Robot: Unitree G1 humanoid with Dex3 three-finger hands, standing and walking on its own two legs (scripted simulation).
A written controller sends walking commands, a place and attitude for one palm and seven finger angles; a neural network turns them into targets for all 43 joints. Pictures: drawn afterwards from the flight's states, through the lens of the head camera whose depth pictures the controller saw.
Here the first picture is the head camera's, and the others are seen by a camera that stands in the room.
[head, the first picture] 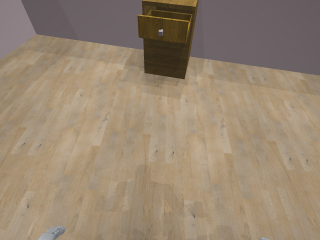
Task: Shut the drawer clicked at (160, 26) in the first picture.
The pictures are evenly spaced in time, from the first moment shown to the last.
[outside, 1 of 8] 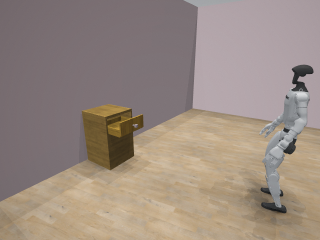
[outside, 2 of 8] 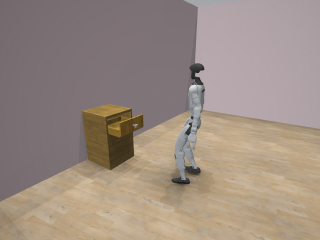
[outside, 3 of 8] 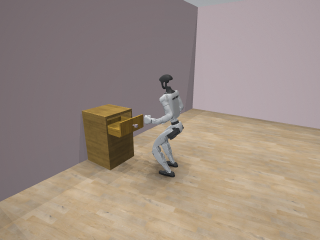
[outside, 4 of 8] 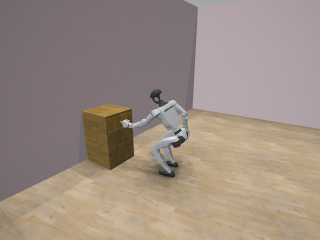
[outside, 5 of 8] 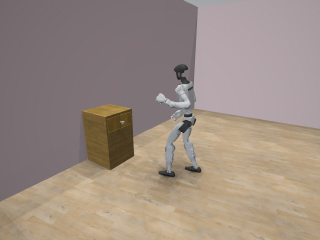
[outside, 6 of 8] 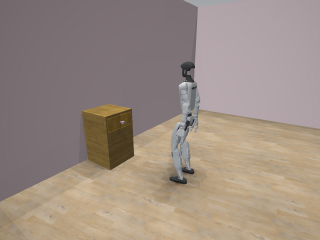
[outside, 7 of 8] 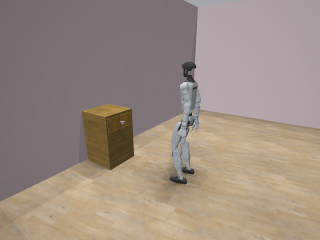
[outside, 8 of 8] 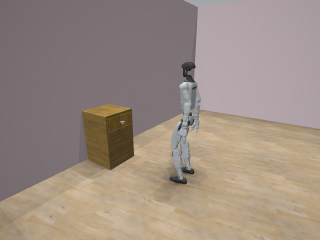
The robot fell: no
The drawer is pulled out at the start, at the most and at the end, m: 0.21 0.21 0.00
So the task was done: yes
